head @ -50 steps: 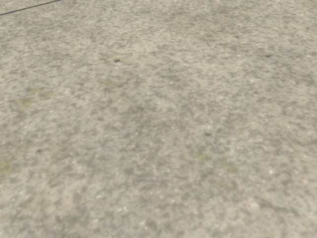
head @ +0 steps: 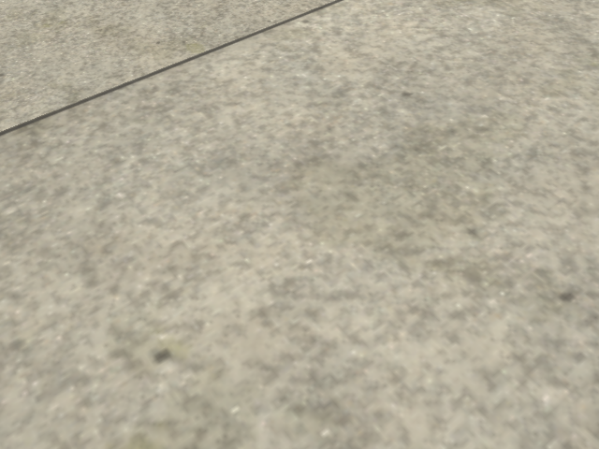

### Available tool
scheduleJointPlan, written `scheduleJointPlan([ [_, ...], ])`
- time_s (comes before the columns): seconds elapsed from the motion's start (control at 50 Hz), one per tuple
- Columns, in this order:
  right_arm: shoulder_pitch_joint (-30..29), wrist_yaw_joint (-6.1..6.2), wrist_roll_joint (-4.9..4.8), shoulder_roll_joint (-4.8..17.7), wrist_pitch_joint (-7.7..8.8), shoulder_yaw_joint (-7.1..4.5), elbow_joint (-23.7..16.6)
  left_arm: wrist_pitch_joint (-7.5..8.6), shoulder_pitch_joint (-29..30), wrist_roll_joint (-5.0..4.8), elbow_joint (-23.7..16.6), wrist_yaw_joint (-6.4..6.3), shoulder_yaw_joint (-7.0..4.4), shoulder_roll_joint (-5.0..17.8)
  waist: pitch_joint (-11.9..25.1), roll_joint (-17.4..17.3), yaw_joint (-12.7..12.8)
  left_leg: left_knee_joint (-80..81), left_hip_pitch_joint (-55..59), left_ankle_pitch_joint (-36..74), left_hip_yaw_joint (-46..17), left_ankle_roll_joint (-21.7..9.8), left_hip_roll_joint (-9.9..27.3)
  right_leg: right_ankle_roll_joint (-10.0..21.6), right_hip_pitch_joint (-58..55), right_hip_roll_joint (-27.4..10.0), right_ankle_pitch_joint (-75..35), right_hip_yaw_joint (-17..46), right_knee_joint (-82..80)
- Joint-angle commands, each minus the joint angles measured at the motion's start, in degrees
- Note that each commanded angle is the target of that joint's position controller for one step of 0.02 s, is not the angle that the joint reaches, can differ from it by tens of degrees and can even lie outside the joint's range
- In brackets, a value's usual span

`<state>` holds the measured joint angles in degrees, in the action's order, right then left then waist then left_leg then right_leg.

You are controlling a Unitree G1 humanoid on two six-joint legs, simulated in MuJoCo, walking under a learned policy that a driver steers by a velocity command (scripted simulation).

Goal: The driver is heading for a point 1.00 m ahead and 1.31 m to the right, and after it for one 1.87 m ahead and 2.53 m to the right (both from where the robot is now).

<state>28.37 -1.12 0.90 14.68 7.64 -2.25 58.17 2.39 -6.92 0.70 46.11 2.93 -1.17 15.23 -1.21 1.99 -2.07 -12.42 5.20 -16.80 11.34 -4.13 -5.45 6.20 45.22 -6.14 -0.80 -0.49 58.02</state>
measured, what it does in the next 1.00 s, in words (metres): walks ahead, turning right: right foot, then left foot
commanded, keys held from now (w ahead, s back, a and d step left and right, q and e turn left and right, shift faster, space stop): w+e+shift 0.14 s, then e+shift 0.78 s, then shift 0.08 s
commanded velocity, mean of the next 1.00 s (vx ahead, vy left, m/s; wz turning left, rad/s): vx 0.37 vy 0.00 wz -0.90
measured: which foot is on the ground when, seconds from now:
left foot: down 0.00-0.16, up 0.18-0.54, down 0.56-0.94, up 0.96-1.00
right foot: up 0.00-0.14, down 0.16-0.56, up 0.58-0.92, down 0.94-1.00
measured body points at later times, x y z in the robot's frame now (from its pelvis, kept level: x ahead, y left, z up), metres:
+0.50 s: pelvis +0.40 -0.02 +0.00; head +0.45 -0.05 +0.44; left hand +0.53 +0.26 -0.12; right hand +0.54 -0.32 -0.08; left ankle +0.63 +0.05 -0.69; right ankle +0.33 -0.04 -0.73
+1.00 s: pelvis +0.48 -0.03 -0.01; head +0.46 -0.06 +0.43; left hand +0.80 -0.03 -0.07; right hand +0.31 -0.29 -0.13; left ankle +0.64 +0.02 -0.71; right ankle +0.42 -0.09 -0.74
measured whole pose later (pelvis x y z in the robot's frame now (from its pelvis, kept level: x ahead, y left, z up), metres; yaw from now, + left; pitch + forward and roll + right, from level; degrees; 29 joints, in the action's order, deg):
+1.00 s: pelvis +0.48 -0.03 -0.01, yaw -57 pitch +0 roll +2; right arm 13.1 0.8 1.9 18.8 -3.4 -3.5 38.0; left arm -4.1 -9.4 1.1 33.1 2.0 -2.8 17.1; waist -2.3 -2.3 -1.2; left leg -49.3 -27.2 -25.9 8.2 4.0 7.6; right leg 3.3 20.0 1.0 20.3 0.1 40.1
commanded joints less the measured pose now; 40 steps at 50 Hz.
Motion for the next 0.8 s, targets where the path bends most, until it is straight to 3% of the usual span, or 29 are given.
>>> scheduleJointPlan([
  [0.02, -3.27, 0.72, -0.63, 4.39, 1.74, 0.14, -3.87, 0.82, 7.08, -0.29, -5.18, 0.99, 1.09, -0.16, -8.37, -3.19, 1.73, 7.80, -13.15, 44.70, 2.22, 3.32, 12.64, 1.19, -9.07, 2.58, -8.77, -7.90, -12.13],
  [0.06, -1.40, 2.13, -0.64, 6.29, 1.31, 0.15, -3.82, 1.08, 7.61, 0.18, -4.96, 1.19, 0.89, 1.18, -6.19, -4.60, 1.92, 4.31, -5.78, 61.19, 3.89, 4.67, 13.41, 2.78, -12.77, 6.77, -10.28, -11.63, -17.87],
  [0.08, -1.36, 3.20, -0.47, 8.00, 0.79, -0.12, -4.20, 1.03, 5.53, 0.38, -4.38, 1.31, 0.59, 2.41, -3.96, -6.37, 3.51, -0.42, -2.33, 71.25, 4.46, 5.26, 14.44, 3.45, -15.66, 9.03, -8.82, -12.83, -19.19],
  [0.1, -2.12, 4.16, -0.28, 10.05, 0.02, -0.65, -4.85, 0.87, 1.38, 0.35, -3.20, 1.22, 0.05, 3.87, -0.92, -7.98, 6.10, -6.94, -0.27, 79.27, 4.52, 5.73, 15.54, 4.00, -20.31, 11.21, -6.03, -13.19, -19.88],
  [0.12, -4.36, 4.77, 0.14, 11.86, -1.00, -1.26, -5.82, 0.71, -6.82, 0.39, -1.08, 0.98, -0.90, 6.06, 3.36, -9.17, 10.69, -17.61, -0.93, 84.02, 3.98, 5.64, 16.80, 5.02, -28.91, 13.00, -2.50, -12.44, -19.57],
  [0.14, -8.25, 4.92, 0.74, 13.17, -1.99, -1.86, -7.26, 0.45, -19.26, 0.38, 2.53, 0.35, -2.40, 8.82, 8.69, -9.79, 16.61, -32.66, -5.06, 84.18, 2.60, 5.07, 17.98, 7.10, -40.92, 13.39, 1.56, -9.79, -18.77],
  [0.16, -12.27, 4.37, 0.84, 13.76, -2.77, -2.58, -8.23, 0.32, -29.76, 0.14, 5.52, -0.90, -4.06, 10.79, 10.55, -5.92, 21.64, -56.09, -12.57, 64.50, 2.65, 4.90, 14.74, 10.25, -50.58, 10.58, 1.73, -3.67, -24.96],
  [0.18, -14.46, 2.80, 1.44, 6.69, -1.86, -1.26, -10.86, -0.19, -25.02, -1.03, 6.06, -2.31, -5.20, 13.10, 5.79, 9.86, 14.50, -77.08, -33.22, -6.51, -0.06, 5.38, 2.84, 11.30, -58.55, 3.93, -15.35, 6.66, -22.41],
  [0.2, -8.16, 2.72, -1.10, 3.93, -0.98, 0.03, -16.73, -0.48, -21.90, 1.43, 4.13, -2.27, -6.47, 19.55, 16.49, 12.34, 7.88, -92.47, -51.73, -15.56, -10.96, 8.10, 1.01, 25.23, -73.05, -8.31, -26.09, 33.14, -26.42],
  [0.22, -10.52, 2.79, -0.56, 5.33, 0.06, 0.89, -17.77, -0.70, -19.14, 1.03, 1.34, -2.85, -6.92, 17.48, 18.70, 0.64, 8.77, -88.75, -55.11, -11.46, -16.71, 6.44, 3.67, 25.62, -71.10, -11.01, -13.02, 41.67, -35.52],
  [0.24, -12.63, 2.57, -0.16, 6.32, 0.54, 0.91, -17.61, -0.81, -15.83, 0.45, 1.32, -3.36, -5.88, 13.03, 7.65, -6.89, 5.51, -80.33, -53.73, -8.25, -16.90, 5.73, 6.21, 21.92, -57.96, -9.07, -11.24, 37.35, -39.86],
  [0.26, -13.96, 2.40, 0.68, 6.05, 0.08, 0.75, -18.02, -0.73, -12.84, 0.05, 1.35, -3.44, -5.08, 10.27, 1.70, -9.71, 1.84, -74.02, -50.10, -7.33, -16.45, 6.31, 8.03, 19.07, -46.93, -6.57, -15.67, 32.38, -40.95],
  [0.3, -13.84, 2.43, 2.58, 6.36, -3.25, 0.74, -18.26, 0.23, -10.30, -0.83, -0.10, -3.34, -4.29, 9.14, -1.52, -11.66, -1.17, -64.43, -40.96, -7.32, -15.30, 8.31, 10.58, 15.71, -32.14, -2.52, -29.58, 23.74, -41.30],
  [0.34, -16.39, 2.37, 2.46, 5.06, -4.93, 1.23, -20.58, 1.06, -10.01, -0.54, -0.62, -2.85, -4.83, 11.59, -0.04, -9.18, -1.59, -52.28, -33.99, -4.83, -12.69, 9.21, 9.97, 13.04, -25.05, 3.38, -38.01, 18.11, -40.08],
  [0.38, -18.56, 2.42, 1.22, 4.10, -5.30, 1.74, -22.29, 0.62, -11.10, -0.51, -0.86, -2.90, -5.38, 12.04, 3.81, -5.01, -0.37, -42.92, -31.09, 4.00, -11.37, 8.42, 7.73, 9.08, -26.24, 7.75, -43.49, 14.58, -35.78],
  [0.44, -23.79, 2.64, 0.39, 4.32, -5.60, 2.26, -24.47, -1.30, -13.39, -1.10, -1.36, -3.08, -5.78, 11.11, 6.63, 0.10, 3.46, -31.61, -28.36, 13.51, -10.59, 7.01, 4.00, 2.72, -29.51, 11.43, -35.73, 15.05, -31.33],
  [0.48, -25.70, 2.80, 0.28, 5.07, -5.36, 2.49, -25.38, -2.57, -13.98, -0.57, -2.13, -3.34, -6.12, 11.11, 6.03, 1.78, 4.99, -25.12, -26.73, 14.22, -12.06, 6.73, 2.08, 0.76, -30.97, 11.80, -27.82, 19.03, -28.17],
  [0.52, -21.90, 3.19, 0.55, 7.59, -4.30, 1.90, -24.20, -2.92, -11.45, 0.19, -3.96, -3.70, -6.40, 11.57, 5.71, 2.63, 3.05, -16.98, -22.37, 14.68, -14.75, 5.86, 1.15, -1.01, -32.28, 11.43, -19.92, 23.72, -21.89],
  [0.54, -16.42, 3.61, 0.82, 8.44, -3.36, 1.59, -22.48, -2.50, -9.03, -0.18, -4.99, -3.74, -6.36, 11.52, 6.16, 2.16, -0.20, -10.40, -16.25, 20.87, -15.21, 4.78, 2.23, -2.53, -31.26, 12.72, -17.48, 22.95, -15.31],
  [0.56, -9.78, 4.18, 1.14, 11.75, -2.52, 0.85, -21.48, -1.80, -9.89, -1.03, -6.93, -3.54, -5.47, 8.17, 11.32, -3.47, -1.76, -11.10, -2.98, 36.43, -24.15, 1.43, 14.66, -4.78, -24.89, 15.01, 1.34, 18.62, -1.17],
  [0.58, -9.88, 4.17, 1.33, 14.56, -3.32, 0.41, -23.39, -1.86, -17.51, -2.14, -8.41, -4.35, -4.57, 4.09, 19.18, -13.82, 2.45, -14.43, 7.40, 64.01, -41.69, -6.55, 34.73, -5.72, -15.27, 22.11, 45.58, 8.77, 12.59],
  [0.6, -9.96, 3.66, 0.14, 11.64, -4.48, 0.09, -23.40, -2.45, -22.64, 0.85, -6.77, -4.26, -5.02, 8.48, 23.37, -12.35, 4.15, -17.45, 6.19, 67.28, -46.09, -11.08, 36.63, -6.08, -13.15, 15.74, 43.24, 7.00, 20.53],
  [0.62, -14.07, 4.26, -0.05, 9.84, -5.16, 0.09, -24.58, -3.29, -19.63, 1.39, -6.72, -3.79, -5.23, 9.52, 21.09, -11.70, 4.00, -14.74, 2.03, 49.22, -44.01, -12.60, 34.49, -6.54, -10.65, 12.96, 36.41, 5.53, 24.20],
  [0.64, -17.69, 4.68, 0.13, 6.40, -6.14, 0.91, -25.53, -4.22, -13.65, 1.93, -7.52, -3.18, -5.35, 10.54, 15.03, -7.46, 3.13, -10.52, -5.78, 31.04, -37.04, -10.69, 29.21, -7.23, -10.28, 10.44, 30.97, 4.69, 22.21],
  [0.66, -20.03, 4.97, 0.56, 5.39, -6.90, 1.37, -25.75, -5.17, -9.92, 1.73, -8.71, -2.28, -5.54, 10.70, 10.20, -7.99, 3.03, -7.53, -11.77, 22.32, -30.17, -8.04, 24.31, -8.07, -11.54, 9.36, 27.92, 4.36, 20.34],
  [0.7, -20.36, 4.49, 1.21, 7.41, -7.13, 0.57, -24.66, -6.84, -9.50, 0.52, -10.00, -1.20, -4.87, 8.86, 5.52, -9.93, 3.86, -5.09, -19.27, 22.67, -20.88, -6.70, 20.85, -8.67, -14.78, 8.46, 25.25, 2.84, 16.79],
  [0.74, -19.03, 3.82, 1.36, 8.07, -6.83, -0.12, -23.77, -7.25, -8.95, 0.01, -11.29, -1.00, -4.15, 7.00, 5.74, -10.10, 4.16, -4.99, -20.26, 23.53, -16.15, -6.28, 20.56, -8.18, -17.04, 7.89, 24.34, 1.35, 10.69],
  [0.8, -18.70, 3.14, 1.47, 9.39, -6.76, -1.12, -23.73, -7.46, -5.85, 0.21, -13.91, -0.24, -3.40, 6.06, 6.20, -11.56, 3.86, -4.55, -21.59, 18.15, -12.24, -6.11, 22.90, -6.67, -21.00, 5.12, 23.47, 0.36, 0.63],
])
Next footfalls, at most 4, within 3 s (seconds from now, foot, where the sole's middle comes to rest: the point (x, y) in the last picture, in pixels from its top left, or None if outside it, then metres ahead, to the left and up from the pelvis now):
0.16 right None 0.37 -0.05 -0.77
0.56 left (308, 376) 0.68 -0.01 -0.77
0.94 right None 0.44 -0.12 -0.77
1.34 left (309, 409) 0.60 -0.01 -0.77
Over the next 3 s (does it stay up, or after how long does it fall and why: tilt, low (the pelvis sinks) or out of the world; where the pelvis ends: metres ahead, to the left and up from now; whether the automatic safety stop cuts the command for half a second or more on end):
stays up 0.42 -0.17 0.01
